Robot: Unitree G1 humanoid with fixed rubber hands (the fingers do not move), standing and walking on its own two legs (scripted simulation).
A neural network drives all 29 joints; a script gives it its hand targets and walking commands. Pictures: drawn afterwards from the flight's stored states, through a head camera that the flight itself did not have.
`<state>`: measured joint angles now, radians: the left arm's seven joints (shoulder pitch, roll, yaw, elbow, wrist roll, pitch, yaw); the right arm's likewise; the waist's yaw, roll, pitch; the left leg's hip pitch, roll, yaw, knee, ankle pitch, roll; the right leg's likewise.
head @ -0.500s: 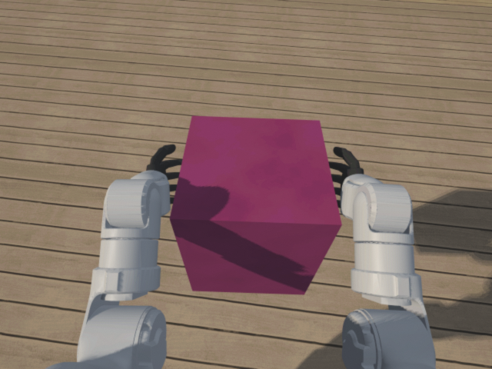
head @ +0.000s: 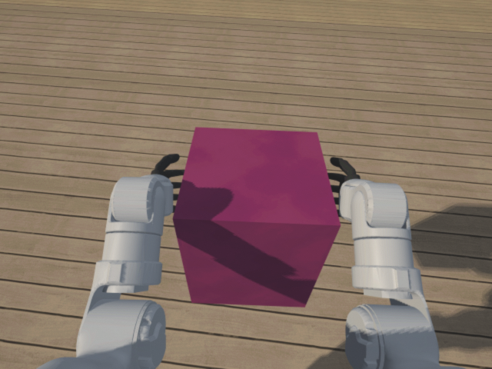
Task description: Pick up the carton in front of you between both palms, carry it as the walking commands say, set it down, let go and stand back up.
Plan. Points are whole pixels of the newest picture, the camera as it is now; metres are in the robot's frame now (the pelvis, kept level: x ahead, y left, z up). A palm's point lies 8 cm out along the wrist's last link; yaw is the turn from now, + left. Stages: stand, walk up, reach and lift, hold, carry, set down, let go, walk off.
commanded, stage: carry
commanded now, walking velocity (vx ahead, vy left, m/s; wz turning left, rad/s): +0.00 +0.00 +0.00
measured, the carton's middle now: (252, 220) +0.35 +0.00 +0.05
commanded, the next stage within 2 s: none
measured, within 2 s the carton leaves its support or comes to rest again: neither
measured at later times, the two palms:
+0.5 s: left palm (148, 209) +0.31 +0.16 +0.13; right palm (347, 213) +0.31 -0.14 +0.13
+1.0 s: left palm (187, 136) +0.43 +0.11 +0.18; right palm (366, 137) +0.43 -0.19 +0.18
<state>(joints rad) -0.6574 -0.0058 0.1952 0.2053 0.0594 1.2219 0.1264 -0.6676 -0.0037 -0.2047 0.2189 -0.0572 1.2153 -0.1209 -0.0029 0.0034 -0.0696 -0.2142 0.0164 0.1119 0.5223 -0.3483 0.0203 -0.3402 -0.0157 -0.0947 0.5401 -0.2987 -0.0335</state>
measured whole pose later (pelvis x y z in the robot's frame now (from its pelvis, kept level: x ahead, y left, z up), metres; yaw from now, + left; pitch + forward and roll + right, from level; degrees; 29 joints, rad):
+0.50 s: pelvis -0.04 +0.01 +0.00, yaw +0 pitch +1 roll +0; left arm -0.66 0.00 0.19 0.21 0.06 1.23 0.13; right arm -0.67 0.00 -0.21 0.21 -0.06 1.22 -0.12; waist 0.00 0.00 -0.06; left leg -0.27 0.00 0.12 0.52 -0.29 0.04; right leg -0.38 -0.03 -0.09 0.50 -0.22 -0.02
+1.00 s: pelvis +0.06 -0.03 +0.01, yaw -2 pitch +4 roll +1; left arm -0.80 0.01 0.24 0.15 0.05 1.35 0.13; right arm -0.87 -0.05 -0.24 0.21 -0.02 1.36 -0.15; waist 0.02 0.01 -0.08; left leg -0.67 0.05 0.06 1.16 -0.36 0.02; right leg -0.22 0.02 -0.09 0.42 -0.35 -0.09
